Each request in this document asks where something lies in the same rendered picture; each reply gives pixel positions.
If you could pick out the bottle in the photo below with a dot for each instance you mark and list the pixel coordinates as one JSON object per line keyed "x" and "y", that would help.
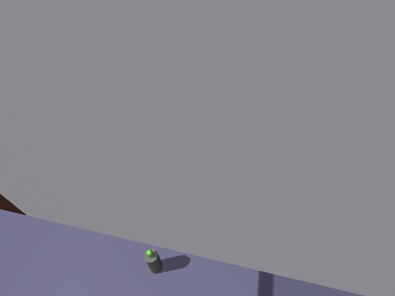
{"x": 153, "y": 260}

